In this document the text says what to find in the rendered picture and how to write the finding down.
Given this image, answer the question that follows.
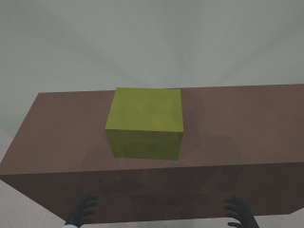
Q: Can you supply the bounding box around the pedestal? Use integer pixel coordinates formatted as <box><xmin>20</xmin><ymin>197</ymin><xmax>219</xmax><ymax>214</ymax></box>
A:
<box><xmin>0</xmin><ymin>84</ymin><xmax>304</xmax><ymax>224</ymax></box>

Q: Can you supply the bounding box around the robot right hand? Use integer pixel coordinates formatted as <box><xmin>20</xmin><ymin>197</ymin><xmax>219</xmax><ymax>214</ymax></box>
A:
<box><xmin>223</xmin><ymin>196</ymin><xmax>259</xmax><ymax>228</ymax></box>

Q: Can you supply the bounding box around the carton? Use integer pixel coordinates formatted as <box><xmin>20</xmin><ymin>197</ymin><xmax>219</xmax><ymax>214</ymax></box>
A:
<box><xmin>104</xmin><ymin>87</ymin><xmax>183</xmax><ymax>161</ymax></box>

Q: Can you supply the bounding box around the robot left hand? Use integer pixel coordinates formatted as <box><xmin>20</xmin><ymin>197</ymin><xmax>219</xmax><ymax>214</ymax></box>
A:
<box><xmin>65</xmin><ymin>193</ymin><xmax>98</xmax><ymax>228</ymax></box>

